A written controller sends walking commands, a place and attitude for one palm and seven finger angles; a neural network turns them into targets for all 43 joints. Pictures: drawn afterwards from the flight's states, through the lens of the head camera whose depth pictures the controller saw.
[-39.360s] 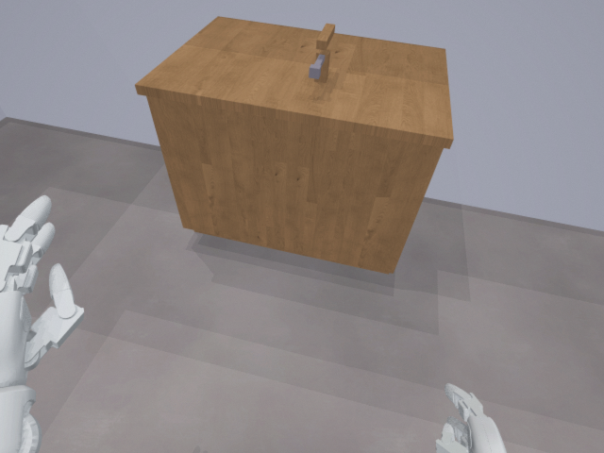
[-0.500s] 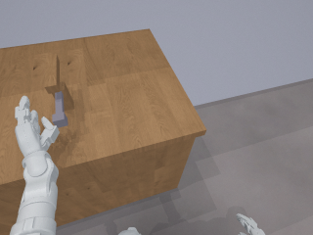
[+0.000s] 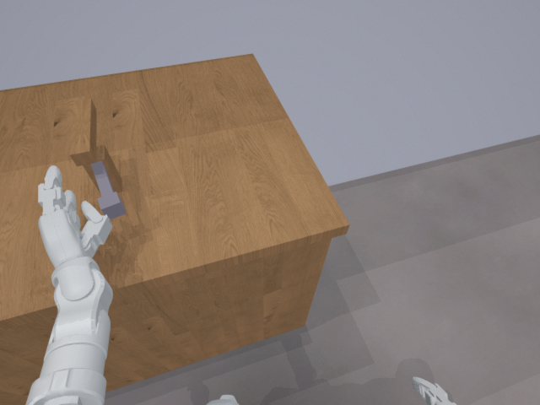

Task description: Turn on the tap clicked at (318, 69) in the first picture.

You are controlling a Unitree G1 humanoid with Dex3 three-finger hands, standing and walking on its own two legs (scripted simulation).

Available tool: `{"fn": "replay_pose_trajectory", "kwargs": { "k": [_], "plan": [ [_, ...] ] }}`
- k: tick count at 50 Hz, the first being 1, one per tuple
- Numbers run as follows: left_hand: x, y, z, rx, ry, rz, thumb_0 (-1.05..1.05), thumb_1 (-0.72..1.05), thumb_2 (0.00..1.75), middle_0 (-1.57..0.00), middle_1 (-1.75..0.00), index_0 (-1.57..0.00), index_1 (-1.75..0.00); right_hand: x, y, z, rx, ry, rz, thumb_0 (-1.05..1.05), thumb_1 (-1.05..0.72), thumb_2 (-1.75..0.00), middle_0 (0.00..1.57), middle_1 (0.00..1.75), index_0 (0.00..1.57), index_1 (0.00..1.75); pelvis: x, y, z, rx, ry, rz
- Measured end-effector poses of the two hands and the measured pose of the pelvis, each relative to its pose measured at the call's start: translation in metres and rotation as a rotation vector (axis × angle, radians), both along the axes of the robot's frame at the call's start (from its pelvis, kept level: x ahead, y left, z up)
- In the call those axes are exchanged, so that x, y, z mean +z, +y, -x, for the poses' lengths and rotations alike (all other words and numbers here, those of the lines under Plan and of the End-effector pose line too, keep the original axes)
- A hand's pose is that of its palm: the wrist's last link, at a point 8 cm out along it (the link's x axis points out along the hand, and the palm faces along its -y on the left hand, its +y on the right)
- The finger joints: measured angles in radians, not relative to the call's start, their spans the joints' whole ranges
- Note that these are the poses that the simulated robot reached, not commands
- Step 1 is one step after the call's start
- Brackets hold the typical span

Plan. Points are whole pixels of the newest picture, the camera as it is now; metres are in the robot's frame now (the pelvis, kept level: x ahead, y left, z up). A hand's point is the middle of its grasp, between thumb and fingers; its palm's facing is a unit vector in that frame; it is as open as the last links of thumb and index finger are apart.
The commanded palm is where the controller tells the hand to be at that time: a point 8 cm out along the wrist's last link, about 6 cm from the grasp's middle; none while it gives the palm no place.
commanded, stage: push the lever round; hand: left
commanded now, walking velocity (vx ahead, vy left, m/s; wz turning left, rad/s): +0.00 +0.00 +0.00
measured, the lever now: (112, 206) +0.39 +0.26 +0.07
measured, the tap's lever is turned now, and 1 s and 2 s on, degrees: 12 34 64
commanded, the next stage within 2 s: none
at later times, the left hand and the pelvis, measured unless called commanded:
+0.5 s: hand (117, 217) +0.37 +0.25 +0.06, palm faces +0.64 -0.76 -0.06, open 7.8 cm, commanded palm +0.33 +0.27 +0.07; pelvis +0.00 +0.00 +0.00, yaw +1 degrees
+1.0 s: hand (141, 206) +0.39 +0.22 +0.07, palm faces +0.72 -0.69 -0.05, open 7.6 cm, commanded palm +0.34 +0.23 +0.07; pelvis +0.00 +0.01 -0.01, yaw +1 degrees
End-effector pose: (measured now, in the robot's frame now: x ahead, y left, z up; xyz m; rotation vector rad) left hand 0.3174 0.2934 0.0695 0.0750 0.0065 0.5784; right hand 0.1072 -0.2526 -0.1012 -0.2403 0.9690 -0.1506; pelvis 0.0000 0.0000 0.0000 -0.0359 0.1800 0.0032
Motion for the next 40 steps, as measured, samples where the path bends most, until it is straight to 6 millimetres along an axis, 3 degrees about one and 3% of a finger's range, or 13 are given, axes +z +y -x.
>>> {"fn": "replay_pose_trajectory", "kwargs": {
  "k": [22, 40],
  "plan": [
    [-0.001, -0.016, -0.001, 0.11, -0.007, 0.015, 0.01, 0.92, 0.9, -0.16, -0.15, -0.15, -0.15, 0.0, 0.006, -0.01, 0.018, -0.005, -0.009, 0.01, -0.91, -0.9, 0.2, 0.3, 0.2, 0.3, -0.001, 0.001, -0.001, 0.009, -0.001, 0.002],
    [-0.003, -0.035, -0.013, 0.189, 0.004, 0.021, 0.01, 0.91, 0.9, -0.16, -0.15, -0.15, -0.15, -0.005, 0.014, -0.003, 0.015, 0.023, -0.016, 0.01, -0.91, -0.9, 0.2, 0.3, 0.2, 0.3, -0.003, 0.007, 0.002, 0.011, 0.007, 0.008]
  ]
}}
